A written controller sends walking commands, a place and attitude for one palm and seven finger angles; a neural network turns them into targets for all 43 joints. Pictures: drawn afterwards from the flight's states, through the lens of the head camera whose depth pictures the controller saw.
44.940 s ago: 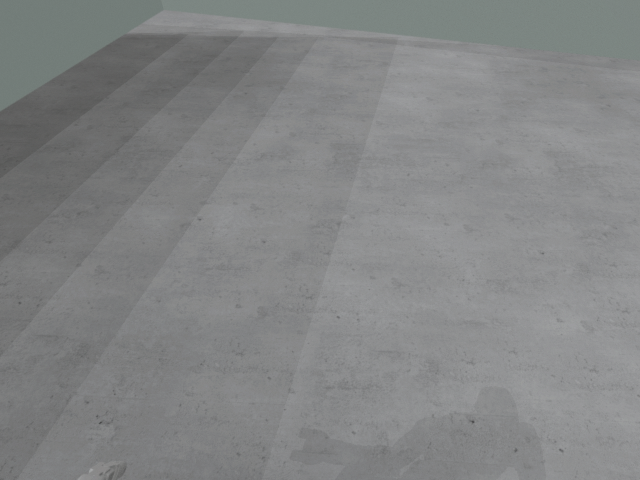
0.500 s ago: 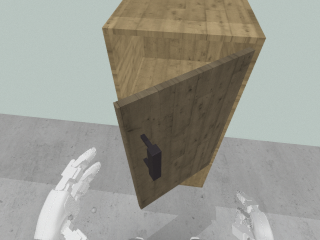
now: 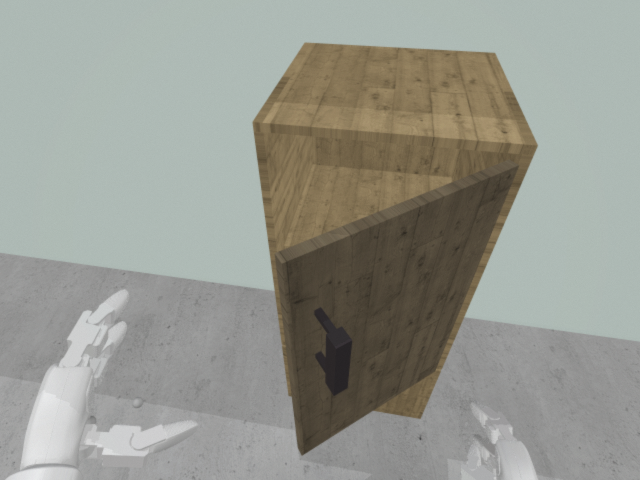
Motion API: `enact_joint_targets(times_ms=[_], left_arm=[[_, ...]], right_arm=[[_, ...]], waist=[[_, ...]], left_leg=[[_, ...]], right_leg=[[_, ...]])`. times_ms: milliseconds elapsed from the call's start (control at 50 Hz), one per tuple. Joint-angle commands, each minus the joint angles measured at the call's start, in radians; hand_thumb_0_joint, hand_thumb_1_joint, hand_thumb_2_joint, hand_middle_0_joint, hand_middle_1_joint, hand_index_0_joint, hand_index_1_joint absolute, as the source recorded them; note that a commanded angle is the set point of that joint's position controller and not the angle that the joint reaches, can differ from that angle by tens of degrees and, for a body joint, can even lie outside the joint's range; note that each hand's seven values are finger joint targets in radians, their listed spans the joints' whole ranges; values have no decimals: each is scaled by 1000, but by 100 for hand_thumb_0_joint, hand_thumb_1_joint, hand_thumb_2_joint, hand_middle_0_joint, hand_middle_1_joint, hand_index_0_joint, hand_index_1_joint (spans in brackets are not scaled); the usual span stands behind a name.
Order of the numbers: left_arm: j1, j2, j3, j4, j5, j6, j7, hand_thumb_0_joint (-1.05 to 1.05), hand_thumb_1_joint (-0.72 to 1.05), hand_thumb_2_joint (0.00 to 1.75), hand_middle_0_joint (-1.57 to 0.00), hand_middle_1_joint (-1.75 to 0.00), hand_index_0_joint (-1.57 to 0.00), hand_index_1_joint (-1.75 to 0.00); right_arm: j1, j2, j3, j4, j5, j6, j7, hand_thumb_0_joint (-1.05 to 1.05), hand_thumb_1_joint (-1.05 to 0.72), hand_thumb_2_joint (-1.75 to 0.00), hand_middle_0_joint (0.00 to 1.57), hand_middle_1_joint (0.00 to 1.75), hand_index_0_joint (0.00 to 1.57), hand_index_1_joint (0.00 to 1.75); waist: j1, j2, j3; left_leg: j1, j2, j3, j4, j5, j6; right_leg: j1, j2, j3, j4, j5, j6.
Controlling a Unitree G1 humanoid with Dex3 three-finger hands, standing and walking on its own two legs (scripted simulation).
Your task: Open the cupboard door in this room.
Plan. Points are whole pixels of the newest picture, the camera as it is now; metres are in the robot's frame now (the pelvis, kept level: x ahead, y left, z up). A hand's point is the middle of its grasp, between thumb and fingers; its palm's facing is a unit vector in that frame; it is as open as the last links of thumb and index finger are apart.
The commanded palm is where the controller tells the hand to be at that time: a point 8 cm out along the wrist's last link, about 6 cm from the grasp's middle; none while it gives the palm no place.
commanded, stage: draw the hand back to the body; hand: left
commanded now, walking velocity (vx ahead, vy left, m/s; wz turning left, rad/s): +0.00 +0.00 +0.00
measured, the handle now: (329, 351) +0.29 +0.03 +0.01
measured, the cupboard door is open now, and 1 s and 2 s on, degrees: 40 40 40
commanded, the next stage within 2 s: step back with the hand held close in 0.78 s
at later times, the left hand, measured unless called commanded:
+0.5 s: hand (63, 325) +0.19 +0.25 +0.20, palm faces +0.47 -0.80 -0.38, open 8.2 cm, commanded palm +0.14 +0.28 +0.20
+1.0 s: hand (85, 330) +0.19 +0.23 +0.19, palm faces +0.46 -0.79 -0.41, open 7.5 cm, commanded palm +0.13 +0.26 +0.20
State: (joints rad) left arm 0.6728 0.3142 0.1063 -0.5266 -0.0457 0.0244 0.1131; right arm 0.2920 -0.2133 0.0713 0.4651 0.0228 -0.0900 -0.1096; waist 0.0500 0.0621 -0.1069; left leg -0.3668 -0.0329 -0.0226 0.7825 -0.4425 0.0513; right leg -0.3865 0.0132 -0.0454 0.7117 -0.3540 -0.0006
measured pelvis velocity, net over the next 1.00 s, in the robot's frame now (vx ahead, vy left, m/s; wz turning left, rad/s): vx -0.01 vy -0.04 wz -0.01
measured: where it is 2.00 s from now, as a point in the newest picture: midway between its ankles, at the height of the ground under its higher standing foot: outside the picture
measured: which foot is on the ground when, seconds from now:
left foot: down 0.00-1.00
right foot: down 0.00-1.00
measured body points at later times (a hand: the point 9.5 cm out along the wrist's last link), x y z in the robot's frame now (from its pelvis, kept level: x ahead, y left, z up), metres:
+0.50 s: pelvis +0.00 -0.02 +0.03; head -0.03 -0.03 +0.47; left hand +0.16 +0.29 +0.22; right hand +0.19 -0.24 -0.05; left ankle -0.02 +0.08 -0.71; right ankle +0.01 -0.13 -0.71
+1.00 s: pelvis -0.01 -0.04 +0.03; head -0.03 -0.06 +0.48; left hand +0.16 +0.27 +0.22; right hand +0.18 -0.26 -0.05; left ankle -0.02 +0.08 -0.71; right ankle +0.01 -0.13 -0.71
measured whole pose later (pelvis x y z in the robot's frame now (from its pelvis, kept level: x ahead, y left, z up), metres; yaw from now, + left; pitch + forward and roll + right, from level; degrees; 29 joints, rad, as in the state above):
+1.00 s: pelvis -0.01 -0.04 +0.03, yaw -1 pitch -4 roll -1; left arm 0.45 0.35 0.37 -0.36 -0.06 -0.13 0.11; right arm 0.19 -0.23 0.02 0.63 0.00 -0.10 -0.07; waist 0.05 0.08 0.01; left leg -0.12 0.01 -0.03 0.47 -0.28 0.01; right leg -0.13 0.06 -0.05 0.38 -0.18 -0.05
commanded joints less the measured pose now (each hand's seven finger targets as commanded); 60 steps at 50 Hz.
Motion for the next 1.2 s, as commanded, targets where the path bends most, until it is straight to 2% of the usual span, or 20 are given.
enact_joint_targets(times_ms=[0, 60, 140, 180, 380, 420, 440, 540, 600, 700, 860, 880, 900, 920, 940, 980, 1040, 1120, 1140, 1180], left_arm=[[-107, 121, 116, -225, 6, -82, 28, 0, 23, 62, -18, -30, -18, -30], [-121, 135, 160, -186, 0, -88, 27, 0, 34, 66, -18, -30, -18, -30], [-177, 169, 218, -177, -3, -102, 24, 0, 48, 72, -19, -30, -19, -30], [-184, 172, 242, -169, -12, -109, 22, 0, 55, 75, -19, -30, -19, -30], [-299, 238, 371, -131, -31, -137, 21, 0, 90, 90, -20, -30, -20, -30], [-274, 183, 322, -75, -34, -135, 12, 0, 90, 90, -20, -30, -20, -30], [-266, 167, 302, -62, -32, -135, 8, 0, 90, 90, -20, -30, -20, -30], [-288, 224, 338, -119, -27, -150, 13, 0, 90, 90, -20, -30, -20, -30], [-299, 231, 346, -132, -25, -155, 16, 0, 90, 90, -20, -30, -20, -30], [-302, 219, 341, -91, -29, -159, 15, 0, 90, 90, -20, -30, -20, -30], [-308, 211, 330, -71, -28, -171, 12, 0, 90, 90, -20, -30, -20, -30], [-377, 239, 348, -67, -27, -174, 17, 0, 90, 90, -20, -30, -20, -30], [-450, 346, 471, -87, -12, -219, 25, 0, 90, 90, -20, -30, -20, -30], [-343, 275, 428, 9, -7, -225, 16, 0, 90, 90, -20, -30, -20, -30], [-338, 268, 410, -15, -2, -237, 11, 0, 90, 90, -20, -30, -20, -30], [-248, 224, 371, -17, 1, -246, 8, 0, 90, 90, -20, -30, -20, -30], [-212, 247, 386, -83, 5, -255, 19, 0, 90, 90, -20, -30, -20, -30], [-163, 275, 425, -117, 3, -252, 33, 0, 90, 90, -20, -30, -20, -30], [-162, 298, 446, -136, 4, -255, 38, 0, 90, 90, -20, -30, -20, -30], [-130, 285, 444, -134, 4, -253, 42, 0, 90, 90, -20, -30, -20, -30]], right_arm=[[-137, -110, -48, -140, -3, -81, -5, 0, -90, -90, 20, 30, 20, 30], [-158, -114, -52, -113, -6, -88, -1, 0, -90, -90, 20, 30, 20, 30], [-177, -120, -55, -81, -7, -96, 7, 0, -90, -90, 20, 30, 20, 30], [-182, -117, -57, -69, -11, -96, 12, 0, -90, -90, 20, 30, 20, 30], [-214, -118, -71, -22, -11, -81, 21, 0, -90, -90, 20, 30, 20, 30], [-217, -118, -72, -17, -10, -75, 25, 0, -90, -90, 20, 30, 20, 30], [-219, -124, -76, -14, -9, -73, 27, 0, -90, -90, 20, 30, 20, 30], [-230, -126, -83, -12, -14, -76, 26, 0, -90, -90, 20, 30, 20, 30], [-233, -117, -79, -9, -15, -81, 24, 0, -90, -90, 20, 30, 20, 30], [-236, -111, -80, 3, -15, -83, 21, 0, -90, -90, 20, 30, 20, 30], [-247, -112, -85, 13, -15, -89, 19, 0, -90, -90, 20, 30, 20, 30], [-248, -111, -85, 21, -15, -90, 17, 0, -90, -90, 20, 30, 20, 30], [-203, -136, -91, -10, -6, -72, 21, 0, -90, -90, 20, 30, 20, 30], [-204, -121, -97, 14, -14, -56, 24, 0, -90, -90, 20, 30, 20, 30], [-208, -128, -100, 6, -16, -45, 29, 0, -90, -90, 20, 30, 20, 30], [-206, -132, -104, 2, -21, -31, 34, 0, -90, -90, 20, 30, 20, 30], [-213, -145, -112, -12, -22, -18, 28, 0, -90, -90, 20, 30, 20, 30], [-213, -139, -123, -36, -15, 3, 22, 0, -90, -90, 20, 30, 20, 30], [-215, -142, -126, -34, -15, 7, 18, 0, -90, -90, 20, 30, 20, 30], [-213, -136, -128, -47, -13, 14, 17, 0, -90, -90, 20, 30, 20, 30]], waist=[[-3, 27, 38], [4, -31, 52], [14, 20, 63], [16, 2, 52], [21, 24, 57], [13, -11, 101], [13, -3, 105], [23, -4, 46], [23, 16, 52], [17, -11, 87], [19, -9, 100], [14, -24, 95], [-33, -88, 167], [-37, -147, 139], [-37, -101, 137], [-41, -44, 74], [-38, 3, 15], [-39, -59, -41], [-36, -25, -54], [-39, -20, -55]], left_leg=[[17, 64, -75, -258, 251, -51], [43, 66, -69, -295, 294, -54], [80, 66, -64, -335, 340, -62], [103, 64, -54, -347, 373, -63], [169, 55, -17, -391, 373, -47], [166, 54, -15, -397, 337, -40], [168, 57, -14, -400, 343, -39], [195, 50, -7, -402, 347, -29], [200, 44, -1, -403, 349, -30], [213, 41, 8, -399, 321, -25], [232, 39, 13, -402, 297, -21], [232, 37, 15, -401, 290, -18], [180, 45, -16, -357, 219, -4], [202, 39, -20, -320, 226, -2], [202, 34, -16, -312, 241, -5], [209, 45, -13, -330, 285, -11], [194, 67, -21, -383, 371, -17], [142, 86, -31, -380, 456, -17], [130, 87, -37, -386, 476, -20], [98, 98, -41, -386, 479, -17]], right_leg=[[113, -15, 8, -142, 111, -35], [169, -11, 7, -175, 153, -36], [225, -10, 13, -212, 192, -41], [254, -12, 15, -228, 225, -40], [314, -14, 36, -304, 277, -39], [292, -13, 34, -322, 245, -35], [295, -14, 35, -326, 249, -37], [335, -17, 45, -335, 266, -36], [334, -18, 53, -345, 273, -34], [312, -20, 64, -379, 238, -30], [300, -23, 74, -408, 188, -25], [299, -25, 78, -413, 180, -23], [180, -71, 207, -490, 180, -19], [176, -99, 214, -504, 186, -24], [165, -111, 215, -500, 226, -30], [191, -116, 186, -465, 264, -30], [247, -92, 132, -392, 367, -22], [300, -73, 123, -319, 478, -10], [319, -76, 112, -296, 509, -13], [326, -67, 115, -264, 525, -9]])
